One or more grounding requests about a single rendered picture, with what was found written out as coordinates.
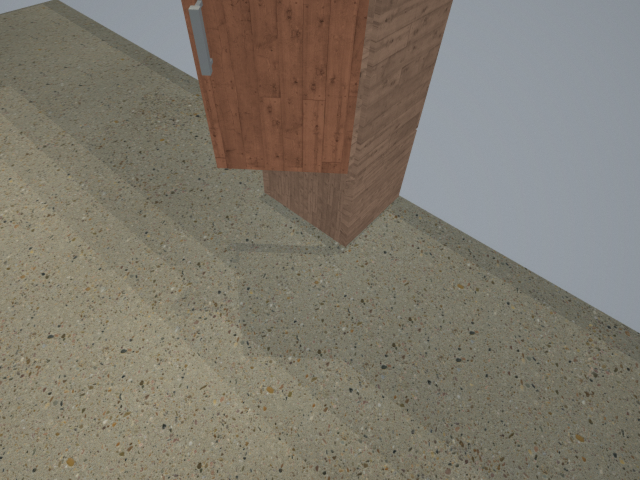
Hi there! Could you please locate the cupboard door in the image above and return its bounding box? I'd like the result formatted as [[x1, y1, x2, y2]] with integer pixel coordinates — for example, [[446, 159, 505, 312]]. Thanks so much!
[[181, 0, 369, 174]]

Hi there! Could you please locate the handle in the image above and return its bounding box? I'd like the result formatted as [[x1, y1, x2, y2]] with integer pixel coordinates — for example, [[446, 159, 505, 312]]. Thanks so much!
[[188, 0, 213, 76]]

